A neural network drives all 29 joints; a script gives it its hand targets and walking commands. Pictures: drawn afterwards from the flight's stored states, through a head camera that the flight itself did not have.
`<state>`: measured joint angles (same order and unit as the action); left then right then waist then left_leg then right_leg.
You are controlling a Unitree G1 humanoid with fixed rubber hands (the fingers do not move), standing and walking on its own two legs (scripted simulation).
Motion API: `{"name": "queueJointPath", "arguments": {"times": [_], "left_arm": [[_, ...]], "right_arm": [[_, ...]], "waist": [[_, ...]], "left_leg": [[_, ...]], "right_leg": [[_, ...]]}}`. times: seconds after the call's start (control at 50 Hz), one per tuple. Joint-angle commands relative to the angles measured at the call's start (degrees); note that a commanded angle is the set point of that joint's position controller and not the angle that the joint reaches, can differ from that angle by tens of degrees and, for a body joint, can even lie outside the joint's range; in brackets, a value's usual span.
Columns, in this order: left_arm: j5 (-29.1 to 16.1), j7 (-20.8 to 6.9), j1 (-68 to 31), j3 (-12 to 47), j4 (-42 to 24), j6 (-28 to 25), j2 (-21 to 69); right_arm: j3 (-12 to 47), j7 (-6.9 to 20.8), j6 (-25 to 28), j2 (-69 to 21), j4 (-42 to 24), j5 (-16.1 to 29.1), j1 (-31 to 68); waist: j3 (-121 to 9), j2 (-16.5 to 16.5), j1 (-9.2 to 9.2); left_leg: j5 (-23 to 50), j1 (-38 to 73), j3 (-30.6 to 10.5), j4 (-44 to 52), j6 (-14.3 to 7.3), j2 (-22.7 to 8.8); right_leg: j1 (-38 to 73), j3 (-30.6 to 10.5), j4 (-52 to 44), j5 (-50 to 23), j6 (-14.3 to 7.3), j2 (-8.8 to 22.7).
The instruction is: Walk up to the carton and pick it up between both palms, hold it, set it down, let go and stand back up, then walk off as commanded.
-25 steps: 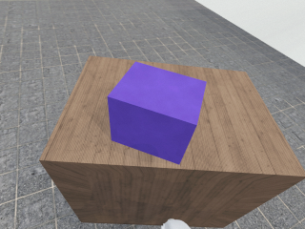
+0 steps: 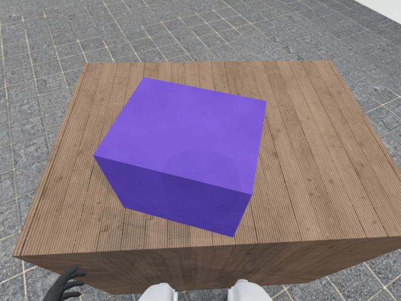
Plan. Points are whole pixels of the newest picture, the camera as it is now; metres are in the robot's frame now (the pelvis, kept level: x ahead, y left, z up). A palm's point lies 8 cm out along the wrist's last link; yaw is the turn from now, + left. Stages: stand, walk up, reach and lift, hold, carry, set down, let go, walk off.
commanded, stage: walk up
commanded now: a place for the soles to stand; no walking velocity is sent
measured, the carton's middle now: (189, 158) +0.37 +0.03 +0.07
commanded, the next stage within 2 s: none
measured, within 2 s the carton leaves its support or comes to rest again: neither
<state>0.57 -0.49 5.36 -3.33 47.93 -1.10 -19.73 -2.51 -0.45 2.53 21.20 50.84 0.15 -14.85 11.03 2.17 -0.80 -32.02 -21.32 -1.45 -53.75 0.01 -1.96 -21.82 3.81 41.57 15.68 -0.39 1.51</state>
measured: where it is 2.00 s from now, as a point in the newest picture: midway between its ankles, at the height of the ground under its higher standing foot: outside the picture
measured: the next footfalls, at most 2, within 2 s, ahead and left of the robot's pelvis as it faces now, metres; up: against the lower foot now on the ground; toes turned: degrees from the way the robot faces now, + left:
left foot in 0.02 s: +0.07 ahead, +0.12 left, +0.00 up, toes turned +0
right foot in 0.26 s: +0.04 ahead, -0.17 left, +0.00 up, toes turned +0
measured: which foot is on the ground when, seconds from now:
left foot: up 0.00-0.00, down 0.02-1.00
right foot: down 0.00-0.10, up 0.12-0.24, down 0.26-1.00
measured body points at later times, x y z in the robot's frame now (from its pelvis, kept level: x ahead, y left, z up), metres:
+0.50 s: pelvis -0.01 -0.02 +0.00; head +0.00 +0.00 +0.45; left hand +0.09 +0.29 -0.13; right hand +0.09 -0.33 -0.10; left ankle +0.03 +0.12 -0.71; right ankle +0.00 -0.17 -0.71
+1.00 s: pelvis +0.00 -0.03 +0.03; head +0.01 -0.02 +0.48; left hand +0.08 +0.27 -0.11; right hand +0.09 -0.33 -0.09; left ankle +0.03 +0.12 -0.71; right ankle +0.00 -0.17 -0.71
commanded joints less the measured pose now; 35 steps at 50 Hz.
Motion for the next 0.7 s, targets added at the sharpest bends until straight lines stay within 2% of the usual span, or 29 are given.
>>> {"name": "queueJointPath", "arguments": {"times": [0.0,0.02,0.04,0.06,0.08,0.1,0.14,0.18,0.22,0.24,0.26,0.28,0.3,0.32,0.34,0.36,0.38,0.4,0.42,0.44,0.46,0.5,0.52,0.54,0.58,0.6,0.62,0.64,0.68], "left_arm": [[-0.5,0.5,-1.3,-3.5,-4.6,0.7,-14.4],[-1.0,0.4,-1.3,-2.5,-5.3,1.1,-11.8],[-1.2,0.4,-2.6,-1.7,-6.1,1.6,-9.3],[-0.6,1.2,-5.4,-3.4,-4.6,2.4,-14.2],[-0.3,1.2,-4.5,-3.5,-3.6,2.2,-15.1],[0.3,0.7,-4.6,-3.9,-2.4,1.9,-15.2],[-0.8,0.2,-3.5,-3.6,-0.7,1.5,-13.9],[-1.6,0.3,-1.0,-2.9,0.4,1.2,-13.1],[-1.1,0.4,0.8,-2.5,2.7,0.3,-12.5],[-0.5,0.5,2.7,-2.9,4.1,-0.2,-13.3],[0.3,0.8,4.0,-3.5,4.9,-1.0,-15.4],[0.9,1.1,4.8,-4.0,4.9,-1.6,-17.7],[0.5,0.9,1.2,-4.4,4.4,-1.5,-21.0],[0.2,0.6,-2.6,-3.8,3.8,-1.2,-20.2],[-0.1,0.4,-4.8,-2.8,3.9,-1.0,-17.8],[-0.5,0.4,-5.5,-2.0,3.6,-0.7,-15.4],[-0.9,0.4,-6.1,-1.6,3.7,-0.4,-13.7],[-0.7,0.6,-4.4,-1.6,4.7,-0.3,-13.4],[-0.5,0.7,-1.7,-1.5,6.1,-0.4,-13.6],[-0.3,0.5,0.6,-1.5,7.6,-0.8,-13.6],[0.1,0.4,1.0,-1.7,8.5,-1.4,-13.9],[0.3,0.0,-1.4,-2.8,8.5,-2.1,-18.0],[0.0,0.0,-2.8,-2.4,8.6,-2.1,-19.1],[-0.1,-0.1,-4.9,-2.2,8.6,-1.9,-18.9],[-0.1,-0.1,-6.4,-1.4,8.4,-1.4,-16.2],[-0.2,-0.2,-6.7,-0.9,8.2,-1.2,-14.5],[-0.2,-0.2,-5.2,-0.8,9.1,-1.1,-13.3],[-0.1,-0.1,-3.6,-0.7,10.0,-1.2,-13.2],[0.0,-0.2,-3.4,-1.0,10.8,-1.4,-13.9]], "right_arm": [[-4.3,-1.4,2.1,11.4,0.7,-1.5,-11.9],[-5.1,-2.1,2.5,14.4,0.5,-2.6,-11.0],[-5.5,-2.4,2.8,20.3,-1.9,-3.3,-5.4],[-5.9,-2.2,2.4,22.7,-3.6,-2.2,-0.9],[-5.9,-2.3,2.3,22.0,-3.5,-2.0,3.0],[-5.2,-2.3,2.8,18.6,-3.0,-2.1,2.1],[-4.0,-2.6,3.3,16.4,-2.0,-1.8,-0.3],[-4.0,-2.6,3.2,15.5,-2.2,-1.3,1.3],[-3.8,-2.1,2.4,15.1,-2.1,-1.1,3.7],[-3.4,-1.9,1.8,14.4,-2.4,-0.9,5.2],[-2.6,-1.7,1.7,12.3,-3.0,-0.4,5.3],[-1.8,-1.7,1.4,10.0,-3.4,-0.1,4.6],[-2.2,-2.0,0.9,11.6,-1.6,-0.4,4.2],[-2.9,-1.9,1.1,13.0,0.5,-0.5,2.8],[-3.2,-1.7,1.7,13.6,1.8,-1.2,1.2],[-3.4,-1.4,2.0,14.1,2.3,-1.3,0.3],[-3.6,-1.3,2.3,16.0,2.3,-1.6,2.5],[-3.5,-1.1,2.4,17.2,2.4,-1.7,3.7],[-3.2,-1.0,2.3,17.2,1.8,-1.5,6.8],[-2.6,-0.8,2.2,16.2,1.4,-1.3,9.8],[-1.7,-0.7,2.0,14.5,1.1,-1.1,11.7],[-1.5,-0.7,1.2,12.2,2.2,-0.6,10.2],[-1.8,-0.7,1.0,12.5,3.4,-0.7,8.6],[-2.2,-0.5,1.1,13.0,5.0,-1.1,7.2],[-2.3,-0.2,1.3,12.5,6.2,-1.4,5.7],[-2.4,0.0,1.5,13.2,6.1,-1.4,6.4],[-2.1,0.1,1.5,13.6,5.7,-1.1,8.3],[-1.9,0.3,1.4,13.9,5.3,-1.0,10.2],[-1.3,0.4,1.2,12.8,5.5,-0.7,11.3]], "waist": [[-15.9,-10.4,-2.12],[-16.1,-1.6,-2.83],[-12.9,11.9,-1.99],[-12.0,8.2,-2.72],[-8.4,7.8,-1.17],[-8.2,4.0,-0.59],[-14.2,7.9,-0.24],[-18.0,11.1,0.28],[-20.4,10.5,1.38],[-22.0,8.5,2.57],[-23.8,3.1,2.95],[-23.3,-3.3,2.89],[-21.4,-4.1,1.99],[-17.8,-4.7,-0.06],[-16.2,-3.8,-1.86],[-16.0,0.2,-2.76],[-14.8,4.6,-2.08],[-14.2,3.8,-0.82],[-12.7,4.0,0.92],[-12.1,3.1,2.96],[-11.1,0.7,3.60],[-8.1,-7.7,1.84],[-7.4,-8.3,0.73],[-6.5,-6.8,-0.59],[-6.2,-5.2,-1.92],[-6.4,-3.3,-1.20],[-6.3,-1.9,0.41],[-6.3,-2.0,1.66],[-6.4,-3.2,2.06]], "left_leg": [[17.8,13.0,2.7,22.8,-0.7,1.2],[19.5,15.5,-5.2,27.4,-1.7,-2.5],[20.7,11.3,-29.3,33.4,-6.5,-15.7],[15.4,1.5,-36.2,35.0,-15.1,-21.2],[16.9,-3.1,-36.6,34.7,-18.4,-23.0],[27.4,0.5,-29.4,29.8,-16.8,-18.9],[49.2,12.6,-19.3,21.7,-12.9,-13.8],[51.5,16.5,-15.8,20.0,-11.6,-12.6],[45.5,16.2,-12.1,17.6,-9.2,-10.0],[41.4,11.5,-9.8,15.0,-7.1,-8.8],[36.6,2.7,-7.3,10.2,-4.2,-6.8],[28.4,-5.8,-3.6,4.5,-1.4,-2.8],[9.5,-2.7,0.2,4.8,-0.5,-0.9],[2.5,3.6,-0.9,7.3,-0.5,-1.0],[7.7,8.4,-3.0,14.1,-1.5,-1.5],[15.5,10.9,-7.1,22.6,-2.7,-3.9],[19.5,8.8,-15.5,26.4,-6.0,-8.4],[21.8,7.7,-22.2,27.7,-10.4,-13.5],[20.6,4.0,-23.8,28.4,-12.4,-15.7],[21.1,1.2,-20.8,26.7,-10.9,-13.9],[20.6,-2.1,-14.2,23.4,-7.0,-9.4],[13.5,-2.6,-1.9,12.6,-1.4,0.5],[6.6,-0.2,-0.5,12.0,-1.0,1.1],[5.9,3.1,-0.4,14.5,-1.0,0.4],[12.0,8.4,-3.1,23.7,-2.1,-0.4],[14.2,8.6,-7.4,27.0,-3.1,-2.6],[12.9,6.4,-10.7,28.5,-4.3,-5.3],[10.6,3.3,-12.3,29.5,-4.9,-6.7],[10.6,1.6,-8.5,28.9,-3.5,-4.5]], "right_leg": [[0.5,-8.5,-0.9,-17.1,-9.9,11.1],[-4.7,-7.2,6.2,-10.1,-6.0,8.5],[-12.5,-4.1,12.3,7.6,-0.9,0.4],[-6.6,-8.2,18.0,22.0,-1.3,-0.4],[-4.6,-10.2,20.3,21.3,-1.5,1.4],[-4.7,-9.2,18.9,19.9,-1.7,1.7],[-7.6,-7.8,13.4,16.6,-2.4,1.2],[-4.9,-5.9,8.3,14.4,-2.0,1.4],[2.1,-3.3,-5.0,9.6,-1.8,0.6],[9.9,-4.2,-11.6,0.9,-2.4,1.6],[19.3,-10.7,-10.8,-9.1,-4.3,5.5],[24.2,-21.5,-12.2,-13.5,-6.8,11.3],[15.4,-26.9,-12.7,-13.4,-13.7,18.2],[5.8,-25.7,-11.4,-12.1,-15.1,18.0],[0.9,-20.3,-8.2,-10.5,-11.0,14.2],[-0.9,-12.3,-4.0,-5.0,-5.9,8.3],[-1.2,-5.5,2.9,-0.6,-2.0,2.1],[-0.9,-4.4,3.8,6.3,-1.4,0.4],[1.5,-4.8,1.9,10.5,-1.8,0.5],[5.5,-6.1,-3.5,7.4,-2.5,1.7],[8.4,-9.4,-10.3,3.6,-3.6,3.5],[4.9,-22.3,-19.6,8.9,-8.2,11.0],[1.4,-24.9,-21.3,10.2,-10.6,14.7],[-1.4,-23.3,-20.6,11.5,-10.5,14.4],[-4.4,-15.3,-17.8,12.1,-5.6,9.3],[-3.8,-10.5,-15.2,11.5,-3.2,5.4],[-2.0,-7.9,-14.5,13.0,-2.4,2.8],[1.4,-8.1,-15.7,13.6,-2.5,2.4],[4.8,-10.5,-19.3,14.1,-3.4,4.0]]}}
